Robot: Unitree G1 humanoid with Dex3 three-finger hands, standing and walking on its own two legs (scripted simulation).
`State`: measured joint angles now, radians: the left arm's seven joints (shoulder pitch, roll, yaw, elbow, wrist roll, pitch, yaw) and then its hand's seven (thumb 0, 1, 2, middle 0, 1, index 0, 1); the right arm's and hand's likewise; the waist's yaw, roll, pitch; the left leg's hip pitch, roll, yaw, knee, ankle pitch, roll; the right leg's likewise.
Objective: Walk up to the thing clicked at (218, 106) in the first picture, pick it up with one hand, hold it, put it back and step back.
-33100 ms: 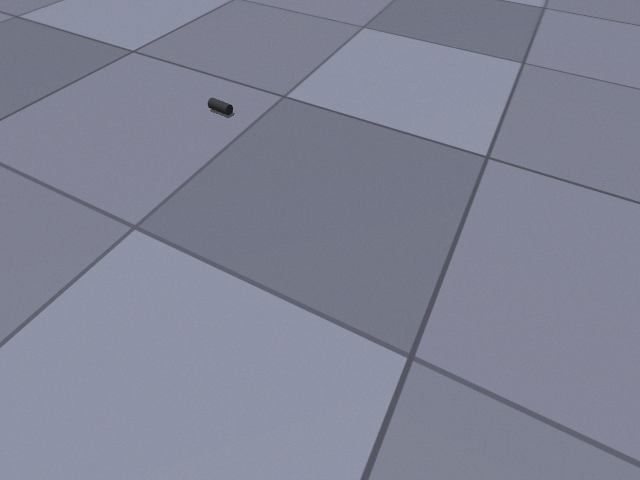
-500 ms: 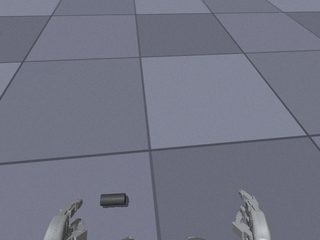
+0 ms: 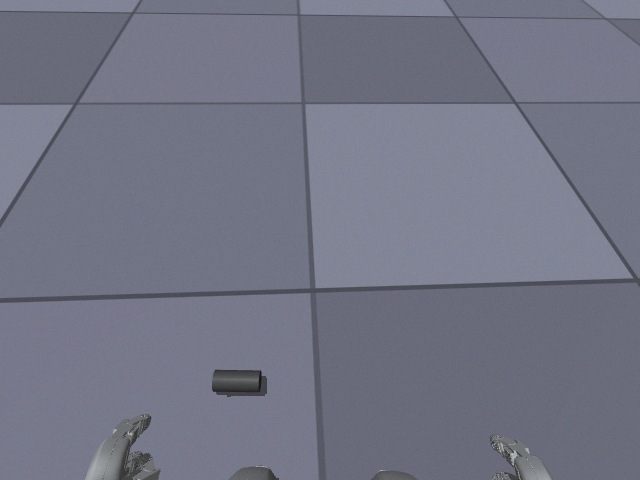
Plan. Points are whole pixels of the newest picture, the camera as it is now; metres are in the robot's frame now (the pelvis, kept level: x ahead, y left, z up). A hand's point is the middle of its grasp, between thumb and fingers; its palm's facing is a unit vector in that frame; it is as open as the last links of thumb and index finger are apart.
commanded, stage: stand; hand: left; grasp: from above
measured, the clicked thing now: (237, 380) +0.47 +0.25 -0.71
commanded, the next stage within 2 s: none
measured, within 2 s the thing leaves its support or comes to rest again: neither
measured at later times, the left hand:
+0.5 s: hand out of the picture +0.03 +0.24 -0.13, palm faces +0.05 -0.94 -0.33, open 7.4 cm
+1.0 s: hand out of the picture +0.05 +0.24 -0.12, palm faces +0.03 -0.94 -0.34, open 7.4 cm
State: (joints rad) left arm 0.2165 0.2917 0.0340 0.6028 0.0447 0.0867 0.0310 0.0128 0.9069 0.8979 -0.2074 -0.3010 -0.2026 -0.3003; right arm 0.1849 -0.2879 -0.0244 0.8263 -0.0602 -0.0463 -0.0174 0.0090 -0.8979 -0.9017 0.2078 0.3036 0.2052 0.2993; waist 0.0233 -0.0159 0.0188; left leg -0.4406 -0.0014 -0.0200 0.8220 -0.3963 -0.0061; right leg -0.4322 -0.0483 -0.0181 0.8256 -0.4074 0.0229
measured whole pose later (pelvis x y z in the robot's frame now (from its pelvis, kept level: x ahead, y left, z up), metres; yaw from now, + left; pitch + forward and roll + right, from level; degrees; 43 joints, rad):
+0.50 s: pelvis +0.00 +0.01 +0.04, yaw +0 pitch -5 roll +0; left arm 0.19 0.28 0.03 1.10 0.03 0.01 0.03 0.01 0.91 0.90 -0.21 -0.30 -0.20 -0.30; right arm 0.17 -0.28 -0.03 1.08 -0.03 0.01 -0.02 0.00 -0.90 -0.90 0.21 0.30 0.20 0.30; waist 0.02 0.01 0.07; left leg -0.14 0.00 -0.03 0.43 -0.21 0.00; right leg -0.12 -0.05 -0.03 0.42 -0.21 0.03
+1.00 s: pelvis +0.00 -0.01 +0.04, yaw +0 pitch -4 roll +0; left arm 0.14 0.30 0.03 1.15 0.02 0.00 0.02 0.01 0.91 0.90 -0.21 -0.30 -0.20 -0.30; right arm 0.15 -0.31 -0.02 1.13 -0.02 0.01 -0.01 0.00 -0.90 -0.90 0.20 0.30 0.20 0.30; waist 0.01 0.02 0.07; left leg -0.12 0.02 -0.03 0.37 -0.18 -0.02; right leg -0.10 -0.03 -0.04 0.36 -0.18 0.02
